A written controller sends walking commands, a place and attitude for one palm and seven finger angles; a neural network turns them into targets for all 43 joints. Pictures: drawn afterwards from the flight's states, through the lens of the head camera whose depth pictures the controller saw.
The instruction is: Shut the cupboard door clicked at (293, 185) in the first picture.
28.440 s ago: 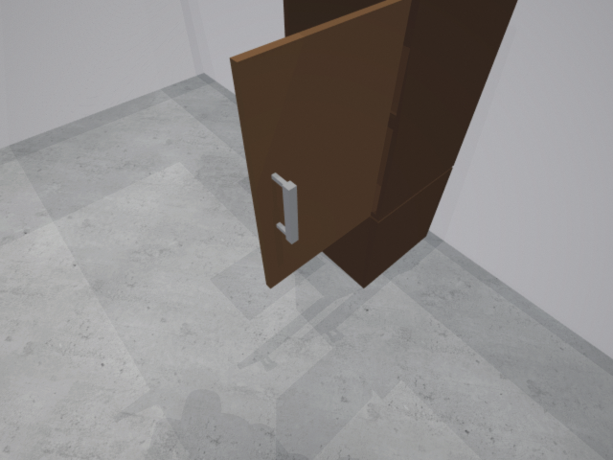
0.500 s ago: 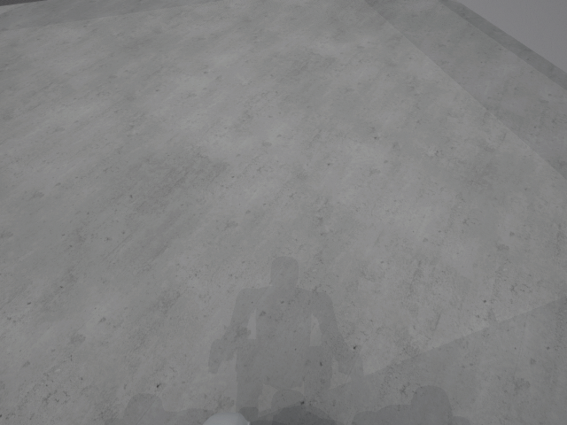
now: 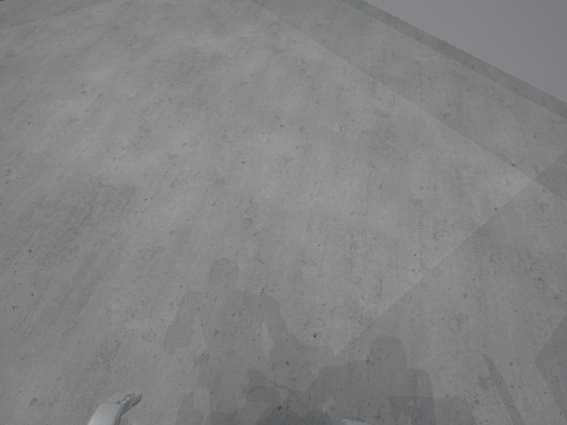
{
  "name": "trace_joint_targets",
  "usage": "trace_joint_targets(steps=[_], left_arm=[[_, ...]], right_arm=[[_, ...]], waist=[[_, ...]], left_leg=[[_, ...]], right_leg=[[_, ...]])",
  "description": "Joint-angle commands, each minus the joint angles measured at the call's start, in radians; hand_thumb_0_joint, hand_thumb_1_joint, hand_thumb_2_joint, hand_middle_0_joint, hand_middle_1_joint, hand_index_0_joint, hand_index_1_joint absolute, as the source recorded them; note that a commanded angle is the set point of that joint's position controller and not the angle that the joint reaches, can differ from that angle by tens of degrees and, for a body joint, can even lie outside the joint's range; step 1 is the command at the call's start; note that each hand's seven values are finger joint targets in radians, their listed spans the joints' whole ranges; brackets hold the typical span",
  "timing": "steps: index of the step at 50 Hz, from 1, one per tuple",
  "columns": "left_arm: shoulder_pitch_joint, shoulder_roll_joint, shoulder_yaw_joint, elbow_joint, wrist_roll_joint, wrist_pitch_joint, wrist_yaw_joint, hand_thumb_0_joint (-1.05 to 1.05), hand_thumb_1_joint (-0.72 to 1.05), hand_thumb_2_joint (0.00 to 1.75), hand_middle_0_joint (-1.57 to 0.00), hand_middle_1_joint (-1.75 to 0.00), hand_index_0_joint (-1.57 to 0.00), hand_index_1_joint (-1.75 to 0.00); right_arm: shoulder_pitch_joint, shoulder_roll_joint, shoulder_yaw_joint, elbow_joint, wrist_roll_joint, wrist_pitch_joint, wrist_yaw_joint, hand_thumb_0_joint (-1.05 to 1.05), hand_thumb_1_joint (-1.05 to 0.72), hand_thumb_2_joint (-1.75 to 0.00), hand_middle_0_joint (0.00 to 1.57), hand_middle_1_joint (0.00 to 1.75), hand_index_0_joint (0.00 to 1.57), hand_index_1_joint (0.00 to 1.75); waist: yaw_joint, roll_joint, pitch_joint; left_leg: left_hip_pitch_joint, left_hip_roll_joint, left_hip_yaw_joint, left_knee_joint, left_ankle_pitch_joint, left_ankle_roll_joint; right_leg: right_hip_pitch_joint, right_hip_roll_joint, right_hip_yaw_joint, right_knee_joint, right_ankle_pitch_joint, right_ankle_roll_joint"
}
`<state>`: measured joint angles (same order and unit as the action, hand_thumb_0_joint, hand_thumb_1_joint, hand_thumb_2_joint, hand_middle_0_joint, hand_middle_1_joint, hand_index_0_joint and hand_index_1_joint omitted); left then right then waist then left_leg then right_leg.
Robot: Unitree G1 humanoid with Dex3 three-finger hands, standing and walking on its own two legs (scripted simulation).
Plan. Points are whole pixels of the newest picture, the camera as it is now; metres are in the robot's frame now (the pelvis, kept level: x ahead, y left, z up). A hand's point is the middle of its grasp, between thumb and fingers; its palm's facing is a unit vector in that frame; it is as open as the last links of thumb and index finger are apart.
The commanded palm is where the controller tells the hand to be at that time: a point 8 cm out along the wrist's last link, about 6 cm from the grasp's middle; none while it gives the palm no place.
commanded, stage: turn to face it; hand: left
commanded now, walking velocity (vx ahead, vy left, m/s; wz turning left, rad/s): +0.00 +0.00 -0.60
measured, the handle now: out of the picture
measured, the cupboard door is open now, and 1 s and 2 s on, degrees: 60 60 60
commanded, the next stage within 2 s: none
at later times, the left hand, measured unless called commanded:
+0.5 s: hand (181, 382) +0.20 +0.19 -0.17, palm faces -0.26 -0.95 -0.19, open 7.4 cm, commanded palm none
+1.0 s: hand (232, 346) +0.26 +0.11 -0.17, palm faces -0.54 -0.81 -0.22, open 7.4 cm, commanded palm none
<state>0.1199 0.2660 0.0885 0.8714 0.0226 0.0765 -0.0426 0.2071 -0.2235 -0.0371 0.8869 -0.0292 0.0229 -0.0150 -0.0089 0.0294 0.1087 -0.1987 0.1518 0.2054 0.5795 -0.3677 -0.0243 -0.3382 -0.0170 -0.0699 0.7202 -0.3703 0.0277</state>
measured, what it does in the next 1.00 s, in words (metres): steps on the spot, turning right: right foot, then left foot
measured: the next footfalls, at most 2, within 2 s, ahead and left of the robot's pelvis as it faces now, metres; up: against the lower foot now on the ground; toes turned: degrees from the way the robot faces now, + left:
right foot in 0.04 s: +0.03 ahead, -0.13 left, +0.00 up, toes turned -5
left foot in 0.36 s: +0.11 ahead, +0.12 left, +0.00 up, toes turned -9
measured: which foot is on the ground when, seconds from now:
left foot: down 0.00-0.04, up 0.06-0.34, down 0.36-0.70, up 0.72-1.00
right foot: up 0.00-0.02, down 0.04-0.36, up 0.38-0.68, down 0.70-1.00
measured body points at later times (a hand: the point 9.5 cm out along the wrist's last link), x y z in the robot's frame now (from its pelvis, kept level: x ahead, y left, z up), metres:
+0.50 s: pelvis +0.04 +0.01 +0.00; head +0.11 +0.03 +0.45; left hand +0.21 +0.24 -0.15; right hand +0.05 -0.25 -0.12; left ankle +0.07 +0.13 -0.73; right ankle -0.04 -0.10 -0.66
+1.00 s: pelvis +0.08 -0.01 +0.00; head +0.13 -0.04 +0.44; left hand +0.29 +0.15 -0.15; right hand +0.02 -0.29 -0.13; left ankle +0.15 +0.09 -0.72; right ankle -0.01 -0.11 -0.73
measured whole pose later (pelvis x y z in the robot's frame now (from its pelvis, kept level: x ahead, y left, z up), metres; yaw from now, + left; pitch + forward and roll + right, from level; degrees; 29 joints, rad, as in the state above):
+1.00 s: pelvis +0.08 -0.01 +0.00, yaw -34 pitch +2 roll +0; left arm 0.18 0.23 0.06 0.88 0.02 0.06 -0.01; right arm 0.15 -0.24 -0.04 0.84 0.00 0.04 -0.01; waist 0.00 -0.02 0.09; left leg -0.39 0.05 0.04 0.72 -0.37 -0.08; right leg -0.28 0.03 0.09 0.56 -0.32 0.00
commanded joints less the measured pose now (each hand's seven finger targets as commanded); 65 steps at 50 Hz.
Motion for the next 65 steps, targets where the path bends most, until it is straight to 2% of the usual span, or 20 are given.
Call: trace_joint_targets(steps=[1,2,4,8,15,16,18,19,23,32,33,35,37,40,49,50,51,52,57,65], left_arm=[[0.171,0.187,0.028,-0.042,0.009,-0.058,0.019,0.0,0.9,0.9,-0.2,-0.3,-0.2,-0.3],[0.223,0.255,0.039,-0.022,0.0,-0.063,0.032,0.0,0.9,0.9,-0.2,-0.3,-0.2,-0.3],[0.163,0.226,0.043,-0.042,0.0,-0.054,0.06,0.0,0.9,0.9,-0.2,-0.3,-0.2,-0.3],[0.016,0.176,0.024,-0.094,0.005,-0.051,0.059,0.0,0.9,0.9,-0.2,-0.3,-0.2,-0.3],[-0.01,0.181,0.034,-0.095,0.001,-0.041,0.044,0.0,0.9,0.9,-0.2,-0.3,-0.2,-0.3],[-0.022,0.158,0.03,-0.1,-0.006,-0.037,0.043,0.0,0.9,0.9,-0.2,-0.3,-0.2,-0.3],[0.031,0.067,0.004,-0.131,-0.014,-0.033,0.03,0.0,0.9,0.9,-0.2,-0.3,-0.2,-0.3],[0.005,0.096,0.009,-0.128,-0.004,-0.03,0.027,0.0,0.9,0.9,-0.2,-0.3,-0.2,-0.3],[-0.012,0.069,0.01,-0.099,-0.006,-0.022,0.0,0.0,0.9,0.9,-0.2,-0.3,-0.2,-0.3],[0.025,0.062,0.002,-0.091,-0.004,-0.032,-0.002,0.0,0.9,0.9,-0.2,-0.3,-0.2,-0.3],[0.085,0.092,0.01,-0.073,-0.001,-0.04,0.002,0.0,0.9,0.9,-0.2,-0.3,-0.2,-0.3],[0.198,0.261,0.037,-0.036,-0.001,-0.058,0.028,0.0,0.9,0.9,-0.2,-0.3,-0.2,-0.3],[0.131,0.233,0.038,-0.055,-0.002,-0.053,0.052,0.0,0.9,0.9,-0.2,-0.3,-0.2,-0.3],[0.03,0.165,0.018,-0.089,0.0,-0.054,0.056,0.0,0.9,0.9,-0.2,-0.3,-0.2,-0.3],[0.0,0.178,0.029,-0.088,-0.003,-0.041,0.044,0.0,0.9,0.9,-0.2,-0.3,-0.2,-0.3],[0.003,0.136,0.022,-0.098,-0.01,-0.037,0.042,0.0,0.9,0.9,-0.2,-0.3,-0.2,-0.3],[0.049,0.072,0.009,-0.113,-0.019,-0.031,0.033,0.0,0.9,0.9,-0.2,-0.3,-0.2,-0.3],[0.041,0.084,0.006,-0.128,-0.011,-0.037,0.028,0.0,0.9,0.9,-0.2,-0.3,-0.2,-0.3],[0.012,0.07,0.01,-0.089,-0.006,-0.023,0.004,0.0,0.9,0.9,-0.2,-0.3,-0.2,-0.3],[-0.048,0.046,-0.003,-0.105,-0.005,-0.025,-0.005,0.0,0.9,0.9,-0.2,-0.3,-0.2,-0.3]], right_arm=[[-0.002,-0.162,-0.053,-0.088,0.021,-0.008,0.0,0.0,-0.9,-0.9,0.2,0.3,0.2,0.3],[-0.072,-0.116,-0.035,-0.135,0.022,-0.002,-0.002,0.0,-0.9,-0.9,0.2,0.3,0.2,0.3],[-0.101,-0.122,-0.029,-0.137,0.021,0.007,-0.02,0.0,-0.9,-0.9,0.2,0.3,0.2,0.3],[-0.043,-0.116,-0.025,-0.093,0.018,0.01,-0.005,0.0,-0.9,-0.9,0.2,0.3,0.2,0.3],[0.052,-0.109,-0.026,-0.08,0.023,-0.008,-0.01,0.0,-0.9,-0.9,0.2,0.3,0.2,0.3],[0.097,-0.131,-0.029,-0.067,0.022,-0.019,-0.013,0.0,-0.9,-0.9,0.2,0.3,0.2,0.3],[0.139,-0.288,-0.053,-0.079,0.004,-0.027,-0.017,0.0,-0.9,-0.9,0.2,0.3,0.2,0.3],[0.128,-0.276,-0.047,-0.08,-0.005,-0.028,-0.023,0.0,-0.9,-0.9,0.2,0.3,0.2,0.3],[0.014,-0.202,-0.031,-0.111,-0.005,-0.025,-0.03,0.0,-0.9,-0.9,0.2,0.3,0.2,0.3],[0.024,-0.238,-0.06,-0.071,0.002,-0.008,-0.01,0.0,-0.9,-0.9,0.2,0.3,0.2,0.3],[0.017,-0.227,-0.061,-0.077,0.008,-0.005,-0.005,0.0,-0.9,-0.9,0.2,0.3,0.2,0.3],[-0.063,-0.12,-0.033,-0.15,0.018,0.002,0.001,0.0,-0.9,-0.9,0.2,0.3,0.2,0.3],[-0.083,-0.133,-0.033,-0.138,0.02,0.012,-0.018,0.0,-0.9,-0.9,0.2,0.3,0.2,0.3],[-0.048,-0.13,-0.029,-0.098,0.014,0.007,-0.006,0.0,-0.9,-0.9,0.2,0.3,0.2,0.3],[0.049,-0.117,-0.027,-0.084,0.024,-0.009,-0.011,0.0,-0.9,-0.9,0.2,0.3,0.2,0.3],[0.086,-0.161,-0.035,-0.077,0.018,-0.022,-0.015,0.0,-0.9,-0.9,0.2,0.3,0.2,0.3],[0.117,-0.27,-0.051,-0.08,0.002,-0.028,-0.016,0.0,-0.9,-0.9,0.2,0.3,0.2,0.3],[0.131,-0.297,-0.052,-0.096,0.0,-0.022,-0.02,0.0,-0.9,-0.9,0.2,0.3,0.2,0.3],[0.037,-0.195,-0.029,-0.113,-0.003,-0.028,-0.03,0.0,-0.9,-0.9,0.2,0.3,0.2,0.3],[0.063,-0.23,-0.056,-0.069,-0.003,-0.014,-0.013,0.0,-0.9,-0.9,0.2,0.3,0.2,0.3]], waist=[[0.081,-0.146,-0.227],[0.109,-0.294,-0.191],[0.084,-0.282,-0.176],[0.009,-0.183,-0.173],[-0.028,-0.188,-0.166],[-0.05,-0.14,-0.181],[-0.044,0.318,-0.21],[-0.055,0.253,-0.191],[-0.004,0.166,-0.13],[0.009,0.158,-0.16],[0.041,0.096,-0.175],[0.102,-0.322,-0.176],[0.07,-0.324,-0.138],[0.013,-0.203,-0.16],[-0.032,-0.172,-0.167],[-0.048,-0.057,-0.185],[-0.042,0.244,-0.215],[-0.051,0.264,-0.204],[-0.007,0.147,-0.165],[-0.035,0.226,-0.152]], left_leg=[[-0.195,0.043,0.007,0.301,0.264,-0.011],[-0.389,-0.083,-0.054,0.514,-0.295,-0.046],[-0.478,-0.043,-0.221,0.639,-0.239,-0.041],[-0.307,-0.054,-0.186,0.465,-0.095,-0.06],[-0.089,-0.12,-0.156,0.023,0.064,-0.046],[0.031,-0.098,-0.174,-0.131,0.162,-0.038],[0.163,0.311,-0.564,-0.271,0.413,0.145],[0.099,0.34,-0.57,-0.27,0.445,0.203],[0.089,0.196,-0.263,-0.191,0.63,0.161],[0.036,0.196,-0.095,-0.047,0.491,0.086],[-0.041,0.156,-0.062,0.061,0.402,0.043],[-0.414,-0.066,-0.057,0.485,-0.304,-0.052],[-0.48,-0.042,-0.218,0.636,-0.226,-0.047],[-0.377,-0.038,-0.199,0.537,-0.089,-0.063],[-0.043,-0.123,-0.158,-0.042,0.117,-0.045],[0.082,-0.038,-0.243,-0.194,0.18,-0.016],[0.19,0.217,-0.502,-0.25,0.338,0.089],[0.125,0.347,-0.577,-0.264,0.419,0.189],[0.148,0.187,-0.244,-0.178,0.725,0.155],[0.124,0.215,-0.114,-0.128,0.647,0.132]], right_leg=[[0.411,-0.188,0.225,-0.321,0.499,-0.107],[0.405,-0.38,0.453,-0.332,0.853,-0.233],[0.368,-0.343,0.461,-0.319,0.748,-0.281],[0.205,-0.222,0.283,-0.306,0.613,-0.211],[0.088,-0.155,0.359,-0.248,0.471,-0.156],[0.019,-0.114,0.333,-0.186,0.404,-0.111],[-0.21,0.073,0.097,0.218,-0.267,0.002],[-0.218,0.041,0.127,0.389,-0.283,0.006],[-0.21,-0.018,0.062,0.414,-0.155,0.032],[0.102,0.027,-0.048,-0.139,0.082,-0.01],[0.222,0.012,-0.021,-0.259,0.194,-0.028],[0.372,-0.37,0.463,-0.364,0.722,-0.211],[0.284,-0.335,0.481,-0.387,0.562,-0.262],[0.233,-0.224,0.303,-0.317,0.637,-0.217],[0.063,-0.14,0.363,-0.23,0.479,-0.141],[-0.036,-0.068,0.317,-0.14,0.354,-0.089],[-0.195,0.08,0.17,0.08,-0.049,-0.021],[-0.203,0.066,0.107,0.301,-0.292,-0.005],[-0.234,-0.012,0.076,0.455,-0.125,0.039],[-0.057,0.007,-0.034,0.067,-0.079,0.01]])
